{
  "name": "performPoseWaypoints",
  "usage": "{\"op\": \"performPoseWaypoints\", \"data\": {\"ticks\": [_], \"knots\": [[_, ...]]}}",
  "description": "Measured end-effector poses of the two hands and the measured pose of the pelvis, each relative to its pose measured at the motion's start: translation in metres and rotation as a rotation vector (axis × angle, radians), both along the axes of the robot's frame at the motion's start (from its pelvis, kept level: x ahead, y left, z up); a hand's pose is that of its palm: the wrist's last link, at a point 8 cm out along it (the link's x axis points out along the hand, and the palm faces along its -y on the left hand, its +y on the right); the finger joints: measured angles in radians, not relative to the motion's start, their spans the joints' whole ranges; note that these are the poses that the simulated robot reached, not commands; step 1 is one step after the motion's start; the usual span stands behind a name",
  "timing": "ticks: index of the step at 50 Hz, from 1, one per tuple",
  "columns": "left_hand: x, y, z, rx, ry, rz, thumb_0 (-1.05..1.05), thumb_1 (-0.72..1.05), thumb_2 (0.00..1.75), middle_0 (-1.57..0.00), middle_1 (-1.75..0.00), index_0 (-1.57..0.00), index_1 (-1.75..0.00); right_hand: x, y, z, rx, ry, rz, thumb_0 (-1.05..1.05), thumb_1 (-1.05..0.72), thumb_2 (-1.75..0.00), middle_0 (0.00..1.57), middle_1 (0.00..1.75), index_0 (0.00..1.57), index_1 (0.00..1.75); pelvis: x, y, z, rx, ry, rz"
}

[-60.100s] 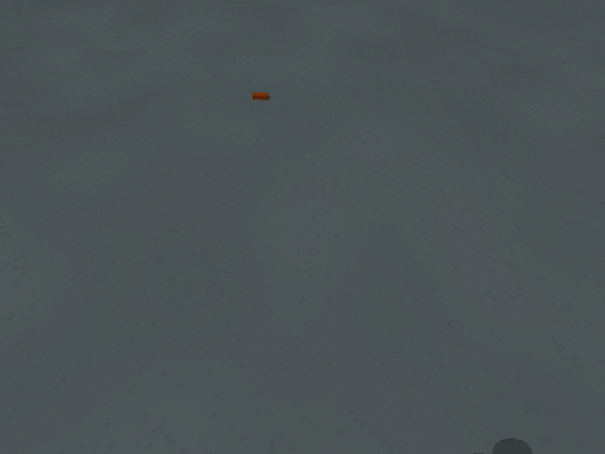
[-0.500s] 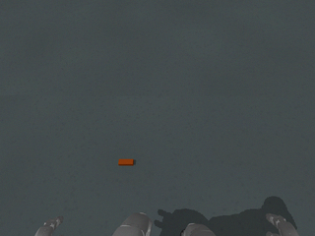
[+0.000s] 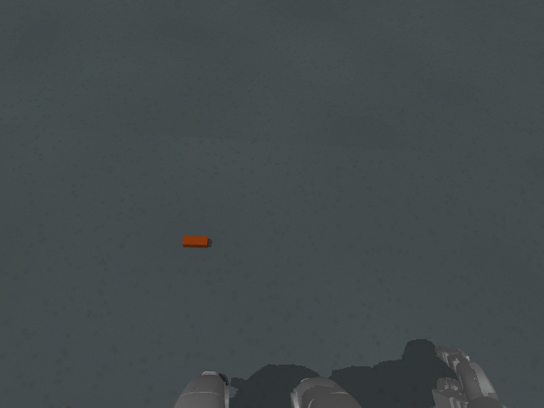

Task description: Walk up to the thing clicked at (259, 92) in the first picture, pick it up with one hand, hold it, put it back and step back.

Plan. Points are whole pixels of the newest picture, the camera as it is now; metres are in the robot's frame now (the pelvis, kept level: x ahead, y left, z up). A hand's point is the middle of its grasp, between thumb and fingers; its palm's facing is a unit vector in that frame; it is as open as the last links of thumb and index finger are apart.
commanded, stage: step back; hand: left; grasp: from above
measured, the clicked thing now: (195, 242) +0.70 +0.26 -0.75
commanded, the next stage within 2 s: none
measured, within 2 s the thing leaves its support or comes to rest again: neither
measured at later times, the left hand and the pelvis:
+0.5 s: hand out of the picture -0.04 +0.24 -0.13, palm faces +0.08 -0.90 -0.43, open 7.4 cm; pelvis -0.17 -0.04 -0.01, yaw +6 degrees
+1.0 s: hand out of the picture -0.32 +0.21 -0.14, palm faces +0.02 -0.90 -0.43, open 7.3 cm; pelvis -0.34 -0.07 +0.00, yaw -1 degrees
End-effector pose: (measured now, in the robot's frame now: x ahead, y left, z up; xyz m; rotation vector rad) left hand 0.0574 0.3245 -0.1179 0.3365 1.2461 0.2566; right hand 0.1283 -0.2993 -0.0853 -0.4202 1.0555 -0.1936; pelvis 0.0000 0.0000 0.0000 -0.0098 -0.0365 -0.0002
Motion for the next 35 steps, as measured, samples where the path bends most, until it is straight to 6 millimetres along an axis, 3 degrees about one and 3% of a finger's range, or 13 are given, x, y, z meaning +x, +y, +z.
{"op": "performPoseWaypoints", "data": {"ticks": [6,11,16,21,27,35], "knots": [[-0.053,-0.029,0.001,0.028,0.024,-0.019,0.00,0.91,0.90,-0.20,-0.30,-0.20,-0.30,-0.039,-0.036,-0.026,0.028,-0.037,-0.028,0.01,-0.90,-0.90,0.21,0.30,0.21,0.30,-0.048,-0.024,-0.015,-0.012,-0.027,-0.026],[-0.096,-0.050,0.025,0.040,0.018,-0.007,0.00,0.91,0.90,-0.21,-0.30,-0.21,-0.30,-0.092,-0.051,-0.031,0.060,0.039,-0.078,0.01,-0.91,-0.90,0.20,0.30,0.21,0.30,-0.074,-0.036,-0.002,0.054,-0.018,-0.027],[-0.103,-0.054,0.041,0.070,-0.027,-0.014,0.01,0.90,0.90,-0.21,-0.30,-0.21,-0.30,-0.150,-0.058,-0.034,0.058,0.127,-0.080,0.01,-0.91,-0.90,0.20,0.30,0.21,0.30,-0.100,-0.042,0.006,0.056,0.017,0.013],[-0.099,-0.052,0.039,0.085,-0.150,-0.028,0.01,0.90,0.90,-0.21,-0.30,-0.21,-0.30,-0.200,-0.055,-0.042,0.034,0.235,-0.049,0.01,-0.91,-0.90,0.20,0.30,0.20,0.30,-0.135,-0.043,0.000,0.034,0.021,0.063],[-0.127,-0.045,0.012,0.032,-0.221,-0.013,0.00,0.90,0.90,-0.21,-0.30,-0.21,-0.30,-0.232,-0.039,-0.040,0.012,0.210,-0.003,0.01,-0.91,-0.90,0.20,0.30,0.21,0.30,-0.186,-0.036,-0.013,0.044,-0.012,0.109],[-0.203,-0.050,0.008,-0.034,-0.154,0.034,0.00,0.91,0.90,-0.21,-0.30,-0.21,-0.30,-0.260,-0.036,-0.006,-0.012,0.100,0.020,0.01,-0.90,-0.90,0.21,0.30,0.21,0.30,-0.237,-0.035,0.002,-0.010,-0.008,0.079]]}}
